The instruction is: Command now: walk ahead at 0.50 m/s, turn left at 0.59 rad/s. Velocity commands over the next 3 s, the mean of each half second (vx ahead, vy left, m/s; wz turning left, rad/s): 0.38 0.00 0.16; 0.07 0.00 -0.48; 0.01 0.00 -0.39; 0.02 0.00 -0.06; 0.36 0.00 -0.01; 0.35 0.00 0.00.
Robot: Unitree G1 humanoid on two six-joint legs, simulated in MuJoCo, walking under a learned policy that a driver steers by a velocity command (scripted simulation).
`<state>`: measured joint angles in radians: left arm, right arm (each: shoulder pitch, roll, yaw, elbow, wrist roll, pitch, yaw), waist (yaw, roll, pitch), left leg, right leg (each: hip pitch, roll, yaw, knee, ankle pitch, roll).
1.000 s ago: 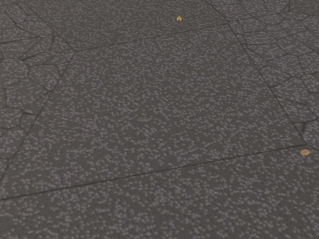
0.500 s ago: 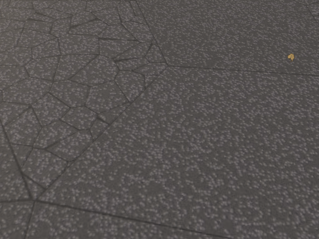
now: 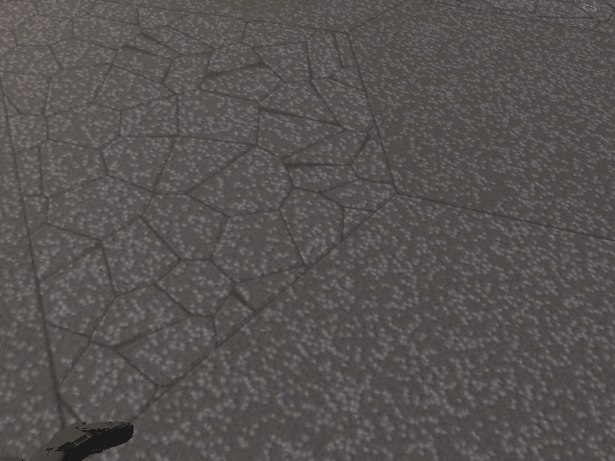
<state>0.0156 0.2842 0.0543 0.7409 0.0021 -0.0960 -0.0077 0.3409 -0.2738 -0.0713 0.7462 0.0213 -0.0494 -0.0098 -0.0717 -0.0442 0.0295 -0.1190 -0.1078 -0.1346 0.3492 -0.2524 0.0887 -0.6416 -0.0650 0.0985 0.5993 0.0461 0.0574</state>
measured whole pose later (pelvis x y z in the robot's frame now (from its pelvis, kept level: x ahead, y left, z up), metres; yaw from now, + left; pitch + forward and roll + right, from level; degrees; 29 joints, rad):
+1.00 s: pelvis +0.28 -0.04 -0.02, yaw -15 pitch +1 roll +1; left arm 0.19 0.30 0.07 0.65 0.00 0.06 0.00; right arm 0.13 -0.31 -0.08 0.75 0.00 0.01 -0.03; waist -0.01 0.02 0.04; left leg -0.37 0.11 0.13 0.67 -0.35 -0.04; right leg -0.33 -0.01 -0.02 0.60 -0.31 -0.03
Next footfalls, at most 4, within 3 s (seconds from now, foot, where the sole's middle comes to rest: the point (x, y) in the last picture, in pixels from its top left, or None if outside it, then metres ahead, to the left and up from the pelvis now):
0.12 right None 0.26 -0.14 -0.78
0.56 left None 0.39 0.10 -0.78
0.96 right None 0.31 -0.16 -0.78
1.44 left None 0.38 0.07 -0.78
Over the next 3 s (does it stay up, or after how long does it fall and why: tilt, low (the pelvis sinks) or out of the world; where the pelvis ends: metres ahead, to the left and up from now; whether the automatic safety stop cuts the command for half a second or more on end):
stays up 0.71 -0.19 0.00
